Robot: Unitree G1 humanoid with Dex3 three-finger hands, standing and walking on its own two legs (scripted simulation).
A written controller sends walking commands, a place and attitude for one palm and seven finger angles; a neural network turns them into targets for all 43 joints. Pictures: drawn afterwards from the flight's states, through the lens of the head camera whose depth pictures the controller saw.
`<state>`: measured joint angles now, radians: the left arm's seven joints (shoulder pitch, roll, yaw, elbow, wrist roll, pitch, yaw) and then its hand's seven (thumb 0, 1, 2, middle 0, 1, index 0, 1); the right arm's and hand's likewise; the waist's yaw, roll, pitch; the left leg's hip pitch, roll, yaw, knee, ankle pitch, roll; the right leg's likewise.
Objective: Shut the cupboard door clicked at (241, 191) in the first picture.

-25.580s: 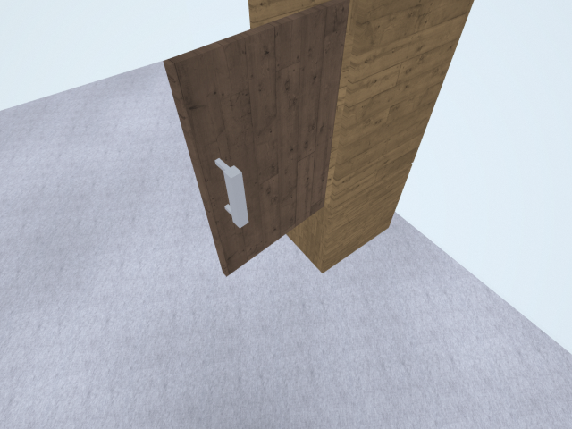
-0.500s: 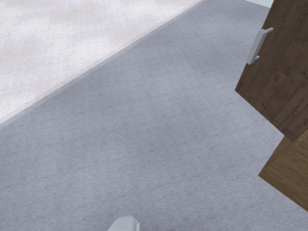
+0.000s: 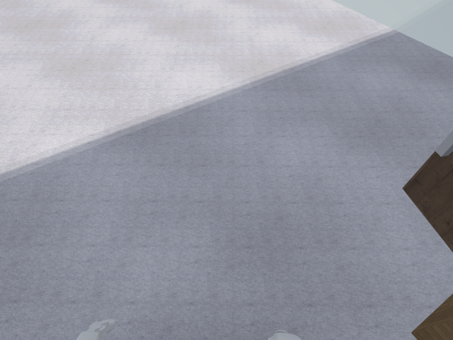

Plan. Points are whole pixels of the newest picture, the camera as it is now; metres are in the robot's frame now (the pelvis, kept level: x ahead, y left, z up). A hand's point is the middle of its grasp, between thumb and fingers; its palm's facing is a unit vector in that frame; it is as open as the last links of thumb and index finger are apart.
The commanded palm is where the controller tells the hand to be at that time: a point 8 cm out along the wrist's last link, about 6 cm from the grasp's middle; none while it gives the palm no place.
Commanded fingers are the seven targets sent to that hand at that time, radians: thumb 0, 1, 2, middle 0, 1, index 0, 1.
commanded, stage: walk to a spot facing it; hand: left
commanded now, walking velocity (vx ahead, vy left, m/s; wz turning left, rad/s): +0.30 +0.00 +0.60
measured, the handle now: out of the picture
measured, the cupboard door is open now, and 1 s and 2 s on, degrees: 73 73 73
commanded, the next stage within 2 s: turn to face it in 0.46 s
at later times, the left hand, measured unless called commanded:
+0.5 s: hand out of the picture +0.06 +0.18 -0.19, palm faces +0.38 -0.90 -0.21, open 7.3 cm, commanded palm none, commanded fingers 0.00 0.90 0.90 -0.20 -0.30 -0.20 -0.30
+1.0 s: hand (131, 290) +0.24 +0.23 -0.17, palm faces +0.26 -0.94 -0.21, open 7.4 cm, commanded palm none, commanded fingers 0.00 0.90 0.90 -0.20 -0.30 -0.20 -0.30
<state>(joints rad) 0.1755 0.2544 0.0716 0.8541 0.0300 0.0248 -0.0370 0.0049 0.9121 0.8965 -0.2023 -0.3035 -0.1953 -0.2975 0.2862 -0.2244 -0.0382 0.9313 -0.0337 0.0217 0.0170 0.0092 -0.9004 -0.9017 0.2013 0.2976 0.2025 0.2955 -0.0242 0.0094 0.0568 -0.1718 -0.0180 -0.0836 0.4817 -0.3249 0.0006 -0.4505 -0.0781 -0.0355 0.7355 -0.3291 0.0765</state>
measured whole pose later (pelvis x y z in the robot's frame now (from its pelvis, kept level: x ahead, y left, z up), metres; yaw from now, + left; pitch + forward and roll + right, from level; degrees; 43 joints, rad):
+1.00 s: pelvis +0.24 +0.03 -0.01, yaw +12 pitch +1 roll +0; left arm 0.26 0.17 0.05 0.92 0.04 0.05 -0.01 0.00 0.91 0.90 -0.20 -0.30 -0.20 -0.30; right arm 0.18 -0.19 -0.03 0.95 -0.02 0.03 -0.02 0.00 -0.91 -0.90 0.20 0.30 0.20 0.30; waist 0.02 0.02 0.05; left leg -0.28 0.07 0.22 0.65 -0.37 0.02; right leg -0.29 -0.01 -0.04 0.61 -0.35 -0.01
